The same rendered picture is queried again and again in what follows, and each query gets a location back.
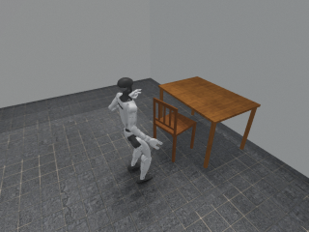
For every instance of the robot right thigh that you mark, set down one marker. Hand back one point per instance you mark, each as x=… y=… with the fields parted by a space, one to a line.
x=144 y=148

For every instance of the robot left hand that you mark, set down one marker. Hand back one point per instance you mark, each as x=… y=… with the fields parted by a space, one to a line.
x=134 y=94

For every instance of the robot right upper arm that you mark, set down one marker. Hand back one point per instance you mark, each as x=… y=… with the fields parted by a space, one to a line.
x=132 y=110

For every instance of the chair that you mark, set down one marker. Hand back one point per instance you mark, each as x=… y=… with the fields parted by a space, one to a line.
x=173 y=123

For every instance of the robot left upper arm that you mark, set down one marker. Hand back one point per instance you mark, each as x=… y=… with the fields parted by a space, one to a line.
x=112 y=107

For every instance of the robot right hand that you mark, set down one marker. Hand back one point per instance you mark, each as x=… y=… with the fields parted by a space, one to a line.
x=153 y=143

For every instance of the table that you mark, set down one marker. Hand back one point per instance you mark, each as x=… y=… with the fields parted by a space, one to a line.
x=211 y=101

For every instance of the robot right forearm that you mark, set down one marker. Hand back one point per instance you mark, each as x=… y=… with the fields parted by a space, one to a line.
x=140 y=134

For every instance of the left robot foot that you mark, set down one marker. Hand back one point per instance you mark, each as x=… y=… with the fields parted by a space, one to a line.
x=137 y=164

